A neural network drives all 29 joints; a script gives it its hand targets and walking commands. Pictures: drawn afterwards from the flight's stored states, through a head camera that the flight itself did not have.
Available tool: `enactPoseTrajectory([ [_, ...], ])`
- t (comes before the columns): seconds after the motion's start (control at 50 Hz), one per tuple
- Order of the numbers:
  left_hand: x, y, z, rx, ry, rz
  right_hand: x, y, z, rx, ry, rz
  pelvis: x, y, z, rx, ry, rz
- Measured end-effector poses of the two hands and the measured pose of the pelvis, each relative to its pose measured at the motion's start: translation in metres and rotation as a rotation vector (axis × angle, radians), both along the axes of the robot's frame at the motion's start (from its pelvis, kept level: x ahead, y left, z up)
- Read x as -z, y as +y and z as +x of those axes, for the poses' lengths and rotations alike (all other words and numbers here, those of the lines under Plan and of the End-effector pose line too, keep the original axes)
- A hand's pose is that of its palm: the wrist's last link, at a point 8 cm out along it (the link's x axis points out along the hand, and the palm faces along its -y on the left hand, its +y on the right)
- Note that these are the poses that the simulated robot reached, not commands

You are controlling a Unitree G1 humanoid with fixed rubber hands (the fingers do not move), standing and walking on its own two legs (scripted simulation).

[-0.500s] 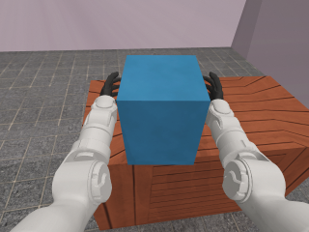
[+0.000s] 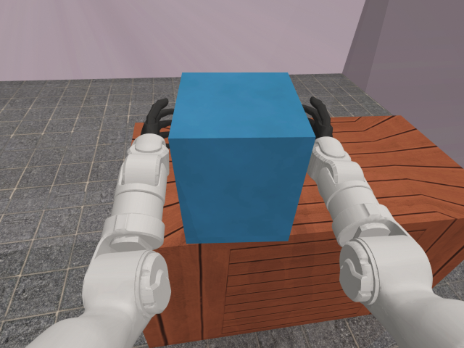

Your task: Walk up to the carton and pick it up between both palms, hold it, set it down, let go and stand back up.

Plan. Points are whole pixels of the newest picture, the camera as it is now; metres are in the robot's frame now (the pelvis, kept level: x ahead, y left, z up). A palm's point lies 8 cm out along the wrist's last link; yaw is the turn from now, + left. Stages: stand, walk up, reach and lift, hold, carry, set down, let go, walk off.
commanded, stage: reach and lift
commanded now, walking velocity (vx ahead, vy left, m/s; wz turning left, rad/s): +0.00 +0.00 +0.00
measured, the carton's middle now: (236, 159) +0.42 +0.01 +0.14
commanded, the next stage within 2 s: hold in 0.68 s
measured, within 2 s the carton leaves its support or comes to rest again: neither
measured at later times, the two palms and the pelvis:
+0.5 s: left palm (157, 135) +0.40 +0.15 +0.20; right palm (325, 132) +0.41 -0.14 +0.21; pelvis +0.00 +0.00 +0.00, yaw +0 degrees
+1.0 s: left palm (157, 126) +0.39 +0.15 +0.22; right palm (332, 121) +0.40 -0.14 +0.24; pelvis +0.01 +0.00 +0.00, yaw +0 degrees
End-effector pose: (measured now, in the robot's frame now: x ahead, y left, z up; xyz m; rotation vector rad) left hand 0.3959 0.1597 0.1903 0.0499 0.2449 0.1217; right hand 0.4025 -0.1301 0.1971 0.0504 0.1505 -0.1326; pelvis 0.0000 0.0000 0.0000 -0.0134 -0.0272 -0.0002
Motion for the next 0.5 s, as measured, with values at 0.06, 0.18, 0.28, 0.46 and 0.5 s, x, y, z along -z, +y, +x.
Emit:
enactPoseTrajectory([
  [0.06,-0.002,-0.001,-0.001,-0.001,0.005,0.004,0.0,-0.001,-0.002,0.001,0.005,0.008,0.0,0.0,0.0,0.0,-0.001,0.0],
  [0.18,-0.005,-0.008,-0.001,0.006,0.008,0.012,-0.006,-0.007,-0.002,0.006,0.007,0.011,0.0,0.0,0.0,0.0,-0.001,0.0],
  [0.28,-0.011,-0.009,-0.001,-0.005,-0.006,0.017,-0.012,-0.009,0.001,-0.005,-0.006,0.022,0.0,-0.001,0.001,0.0,0.001,0.001],
  [0.46,-0.011,-0.009,0.0,-0.011,0.01,0.023,-0.015,-0.009,0.005,-0.014,0.011,0.021,0.0,-0.002,0.003,0.0,0.004,0.002],
  [0.5,-0.012,-0.009,0.001,-0.012,0.009,0.018,-0.015,-0.008,0.006,-0.015,0.01,0.022,0.0,-0.002,0.004,0.0,0.005,0.003],
])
